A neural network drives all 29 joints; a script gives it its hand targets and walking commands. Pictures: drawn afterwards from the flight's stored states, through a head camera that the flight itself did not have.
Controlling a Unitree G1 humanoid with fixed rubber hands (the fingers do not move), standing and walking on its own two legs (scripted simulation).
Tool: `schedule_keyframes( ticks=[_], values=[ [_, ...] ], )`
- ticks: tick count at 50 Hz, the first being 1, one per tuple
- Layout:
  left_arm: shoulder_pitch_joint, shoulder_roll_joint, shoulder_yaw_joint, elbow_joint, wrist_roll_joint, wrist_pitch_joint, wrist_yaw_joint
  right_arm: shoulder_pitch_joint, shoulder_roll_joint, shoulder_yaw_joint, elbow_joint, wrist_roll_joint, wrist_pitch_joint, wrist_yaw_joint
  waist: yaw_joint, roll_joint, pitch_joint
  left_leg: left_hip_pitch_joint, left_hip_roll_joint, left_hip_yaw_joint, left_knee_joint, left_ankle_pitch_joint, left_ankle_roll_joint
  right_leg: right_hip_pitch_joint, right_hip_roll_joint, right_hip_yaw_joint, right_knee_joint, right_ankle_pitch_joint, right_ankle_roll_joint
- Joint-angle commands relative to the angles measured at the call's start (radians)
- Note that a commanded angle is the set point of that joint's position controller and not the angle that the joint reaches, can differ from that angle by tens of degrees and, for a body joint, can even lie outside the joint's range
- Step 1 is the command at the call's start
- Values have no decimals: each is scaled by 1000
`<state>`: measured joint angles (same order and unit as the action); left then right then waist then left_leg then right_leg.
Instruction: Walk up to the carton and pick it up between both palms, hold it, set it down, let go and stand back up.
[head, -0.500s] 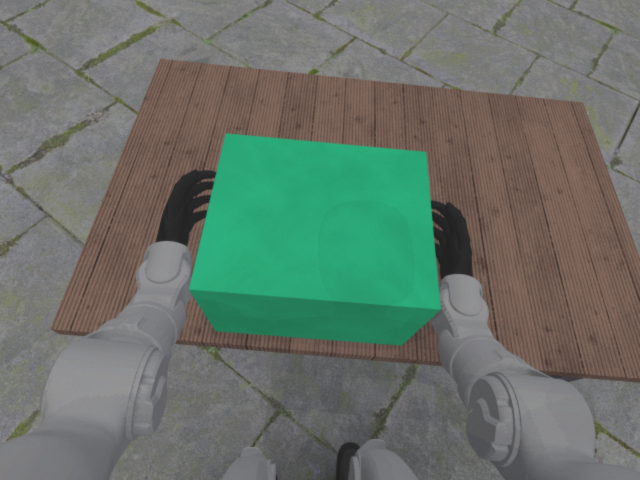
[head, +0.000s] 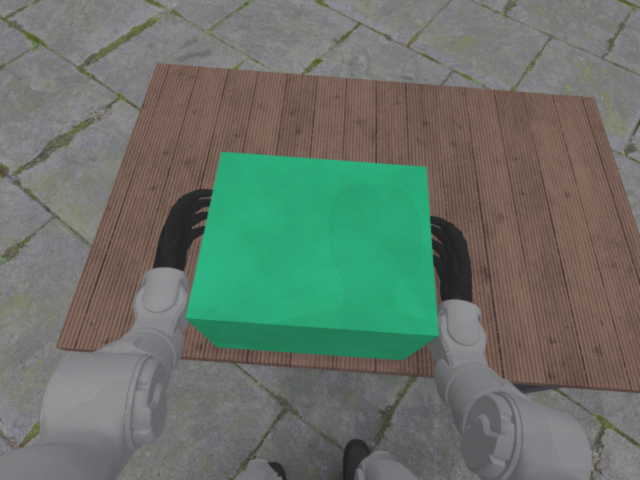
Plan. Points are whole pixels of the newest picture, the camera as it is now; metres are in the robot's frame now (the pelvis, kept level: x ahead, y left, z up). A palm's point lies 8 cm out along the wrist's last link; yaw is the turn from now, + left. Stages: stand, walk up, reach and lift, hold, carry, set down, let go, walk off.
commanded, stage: reach and lift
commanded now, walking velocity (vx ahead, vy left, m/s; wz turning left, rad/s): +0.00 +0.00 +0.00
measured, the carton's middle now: (316, 261) +0.41 -0.01 -0.07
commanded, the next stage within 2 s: none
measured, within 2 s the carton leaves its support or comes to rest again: leaves its support in 1.04 s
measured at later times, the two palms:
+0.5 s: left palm (172, 260) +0.40 +0.17 -0.02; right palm (453, 285) +0.36 -0.19 -0.04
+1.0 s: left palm (179, 272) +0.38 +0.16 -0.02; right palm (466, 296) +0.34 -0.20 -0.03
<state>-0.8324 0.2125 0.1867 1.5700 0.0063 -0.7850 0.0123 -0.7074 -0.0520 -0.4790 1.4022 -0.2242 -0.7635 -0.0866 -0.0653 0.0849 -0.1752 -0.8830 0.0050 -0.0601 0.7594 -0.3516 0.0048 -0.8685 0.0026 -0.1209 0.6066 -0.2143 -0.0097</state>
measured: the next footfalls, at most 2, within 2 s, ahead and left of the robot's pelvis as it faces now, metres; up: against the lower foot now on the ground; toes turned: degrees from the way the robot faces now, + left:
none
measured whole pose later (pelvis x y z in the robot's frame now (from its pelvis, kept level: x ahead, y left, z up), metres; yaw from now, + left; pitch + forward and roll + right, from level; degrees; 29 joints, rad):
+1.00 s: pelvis -0.01 +0.00 +0.01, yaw +0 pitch +29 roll -3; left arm -0.73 0.17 -0.05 1.44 -0.18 -0.70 0.08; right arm -0.62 -0.10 -0.23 1.32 -0.04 -0.67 -0.10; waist -0.06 0.07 -0.24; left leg -0.88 0.00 -0.06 0.66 -0.28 0.01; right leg -0.86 0.01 -0.12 0.49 -0.14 -0.01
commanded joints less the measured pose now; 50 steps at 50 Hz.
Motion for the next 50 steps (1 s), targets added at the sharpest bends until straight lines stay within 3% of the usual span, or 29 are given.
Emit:
schedule_keyframes(
  ticks=[1,2,4,9,13,15,17,18,25,27,28,29,31,32,38,39,43,44,47,49,50],
  values=[
    [-308,-537,-189,-67,139,-36,-118,-292,460,274,45,-156,-20,145,-59,18,-583,344,-4,25,-29,651,-112,365,25,15,-10,470,0],
    [-303,-532,-186,-68,139,-37,-116,-301,452,281,40,-152,-24,146,-44,18,-583,345,-1,26,-33,658,-112,364,26,16,-13,462,0],
    [-312,-546,-196,-91,145,-42,-112,-292,464,282,44,-156,-30,143,-50,28,-604,353,-2,26,-35,675,-117,367,26,17,-17,481,0],
    [-295,-575,-215,-128,154,-68,-97,-311,455,289,31,-156,-75,148,-28,45,-650,403,9,23,-32,777,-130,333,39,5,-35,516,-10],
    [-293,-592,-233,-146,159,-83,-92,-321,440,287,39,-164,-103,146,-39,41,-659,414,14,24,-43,809,-136,351,45,4,-50,550,-10],
    [-308,-599,-229,-156,163,-89,-91,-339,440,288,48,-165,-113,151,-22,41,-654,421,13,28,-54,809,-137,346,45,2,-63,527,-15],
    [-282,-607,-239,-162,165,-95,-90,-321,429,292,51,-165,-126,153,-30,41,-662,442,14,28,-64,838,-141,360,49,3,-77,559,-14],
    [-273,-609,-234,-162,171,-97,-89,-325,425,299,51,-165,-132,154,-15,43,-662,441,14,29,-68,841,-141,359,50,5,-81,557,-18],
    [-290,-592,-263,-206,149,-99,-89,-315,414,305,75,-159,-128,142,-39,7,-688,382,-3,37,-107,734,-118,414,47,14,-98,565,-6],
    [-282,-605,-282,-197,143,-93,-90,-319,404,309,77,-157,-129,144,-45,17,-701,395,0,34,-114,747,-121,418,50,10,-101,574,-5],
    [-278,-608,-282,-205,142,-93,-88,-317,407,323,71,-149,-129,145,-31,13,-704,404,0,36,-113,755,-121,415,52,13,-104,572,-4],
    [-285,-623,-301,-207,138,-89,-88,-319,408,314,70,-152,-129,143,-52,11,-718,424,4,30,-113,768,-126,400,58,6,-108,577,-3],
    [-295,-622,-305,-221,132,-85,-88,-325,417,339,55,-138,-123,145,-31,13,-723,430,2,32,-114,770,-125,393,58,10,-115,566,-5],
    [-310,-631,-319,-231,128,-83,-87,-331,421,332,64,-137,-119,144,-48,22,-723,426,1,29,-114,761,-127,390,58,9,-117,564,-7],
    [-341,-663,-373,-256,86,-54,-88,-367,454,403,-4,-87,-74,150,-47,16,-757,383,-14,24,-118,670,-104,442,53,25,-98,560,5],
    [-361,-672,-391,-273,74,-48,-87,-376,461,409,-17,-81,-64,150,-65,12,-767,383,-14,19,-122,653,-101,449,54,26,-94,557,9],
    [-405,-685,-422,-304,33,-25,-88,-410,507,473,-100,-48,-13,155,-57,-6,-793,333,-29,21,-112,578,-79,493,49,44,-68,534,20],
    [-424,-690,-441,-322,18,-18,-89,-405,520,485,-111,-38,6,153,-72,-12,-811,319,-30,18,-118,543,-73,511,46,49,-60,531,27],
    [-440,-734,-493,-378,-18,5,-81,-417,564,565,-207,20,51,159,-62,17,-840,322,-38,7,-104,549,-72,542,46,58,-35,546,29],
    [-453,-769,-544,-427,-56,22,-77,-428,593,607,-290,52,88,158,-85,12,-862,318,-42,-6,-95,527,-68,554,51,64,-22,538,34],
    [-463,-774,-551,-444,-67,31,-75,-437,608,641,-338,75,112,159,-73,12,-859,307,-46,-9,-95,512,-61,569,48,73,-14,529,34]
  ],
)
